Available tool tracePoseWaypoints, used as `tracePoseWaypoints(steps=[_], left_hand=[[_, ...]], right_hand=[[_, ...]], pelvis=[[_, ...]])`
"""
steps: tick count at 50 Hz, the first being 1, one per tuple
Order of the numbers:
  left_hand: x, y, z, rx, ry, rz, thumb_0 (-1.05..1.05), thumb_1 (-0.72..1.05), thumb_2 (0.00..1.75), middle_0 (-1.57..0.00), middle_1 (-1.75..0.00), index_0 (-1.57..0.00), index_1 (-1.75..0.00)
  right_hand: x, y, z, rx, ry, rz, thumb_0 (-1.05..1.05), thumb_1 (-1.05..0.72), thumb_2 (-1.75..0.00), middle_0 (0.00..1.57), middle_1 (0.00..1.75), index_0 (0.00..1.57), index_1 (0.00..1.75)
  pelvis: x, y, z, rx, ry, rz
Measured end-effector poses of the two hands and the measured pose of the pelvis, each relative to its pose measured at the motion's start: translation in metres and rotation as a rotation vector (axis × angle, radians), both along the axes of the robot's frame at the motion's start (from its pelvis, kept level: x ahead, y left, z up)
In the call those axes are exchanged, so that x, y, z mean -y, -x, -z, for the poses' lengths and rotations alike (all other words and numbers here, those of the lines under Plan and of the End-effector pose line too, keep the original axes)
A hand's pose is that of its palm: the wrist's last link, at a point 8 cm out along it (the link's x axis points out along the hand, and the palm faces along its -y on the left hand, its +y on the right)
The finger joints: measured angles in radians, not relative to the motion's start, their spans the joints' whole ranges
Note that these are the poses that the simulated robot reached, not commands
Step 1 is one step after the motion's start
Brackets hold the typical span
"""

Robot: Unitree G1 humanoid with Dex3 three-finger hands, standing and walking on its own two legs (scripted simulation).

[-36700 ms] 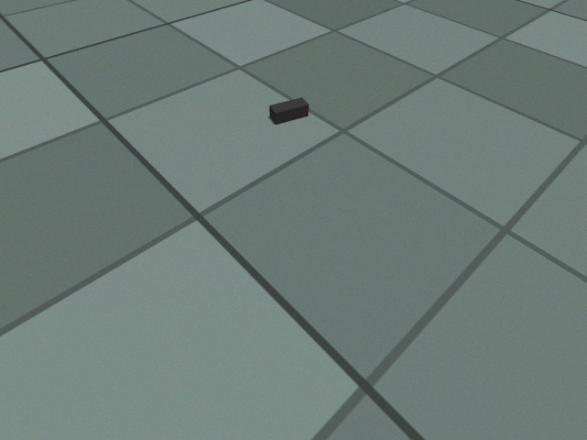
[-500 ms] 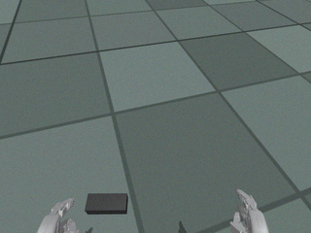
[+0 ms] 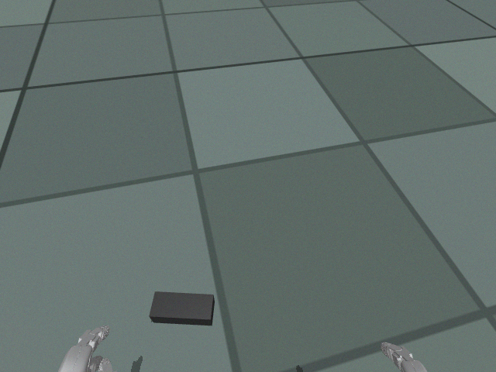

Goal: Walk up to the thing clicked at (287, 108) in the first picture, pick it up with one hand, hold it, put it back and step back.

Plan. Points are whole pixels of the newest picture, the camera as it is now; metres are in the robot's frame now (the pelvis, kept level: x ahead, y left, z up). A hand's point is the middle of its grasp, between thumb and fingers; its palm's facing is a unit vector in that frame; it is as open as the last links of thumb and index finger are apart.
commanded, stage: stand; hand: left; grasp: from above
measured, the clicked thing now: (183, 308) +0.43 +0.23 -0.70
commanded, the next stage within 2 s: none
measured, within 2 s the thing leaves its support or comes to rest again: neither
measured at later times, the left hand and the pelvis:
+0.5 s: hand out of the picture +0.04 +0.23 -0.13, palm faces +0.06 -0.94 -0.33, open 7.4 cm; pelvis +0.00 +0.00 +0.03, yaw +1 degrees
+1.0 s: hand out of the picture +0.05 +0.23 -0.13, palm faces +0.04 -0.94 -0.33, open 7.4 cm; pelvis +0.00 -0.01 +0.04, yaw +1 degrees
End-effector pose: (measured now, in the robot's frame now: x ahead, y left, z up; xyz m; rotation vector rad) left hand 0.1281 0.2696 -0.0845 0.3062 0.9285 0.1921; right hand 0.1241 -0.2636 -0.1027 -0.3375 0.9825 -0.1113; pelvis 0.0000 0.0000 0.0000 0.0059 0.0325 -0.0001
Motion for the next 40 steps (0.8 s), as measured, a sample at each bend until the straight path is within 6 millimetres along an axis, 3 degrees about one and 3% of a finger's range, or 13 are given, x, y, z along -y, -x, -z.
tracePoseWaypoints(steps=[10, 19, 29, 40], left_hand=[[-0.013, 0.061, 0.010, -0.186, 0.012, -0.095, 0.01, 0.91, 0.90, -0.20, -0.30, -0.20, -0.30], [-0.009, 0.093, 0.010, -0.289, 0.036, -0.134, 0.01, 0.91, 0.90, -0.20, -0.30, -0.20, -0.30], [-0.010, 0.102, 0.006, -0.323, 0.023, -0.145, 0.01, 0.91, 0.90, -0.20, -0.30, -0.20, -0.30], [-0.010, 0.094, 0.005, -0.328, 0.021, -0.138, 0.01, 0.91, 0.90, -0.20, -0.30, -0.20, -0.30]], right_hand=[[0.006, 0.037, -0.005, -0.128, 0.000, 0.077, 0.01, -0.91, -0.90, 0.20, 0.30, 0.20, 0.30], [0.002, 0.054, -0.007, -0.192, -0.019, 0.106, 0.01, -0.91, -0.90, 0.20, 0.30, 0.20, 0.30], [0.010, 0.063, -0.008, -0.231, -0.020, 0.124, 0.01, -0.91, -0.90, 0.20, 0.30, 0.20, 0.30], [0.021, 0.067, -0.012, -0.252, -0.002, 0.133, 0.01, -0.91, -0.90, 0.20, 0.30, 0.20, 0.30]], pelvis=[[-0.004, -0.002, -0.019, 0.059, 0.005, -0.006], [-0.003, 0.001, -0.030, 0.092, 0.003, -0.012], [0.001, 0.003, -0.036, 0.105, 0.006, -0.016], [0.005, 0.002, -0.038, 0.104, 0.008, -0.015]])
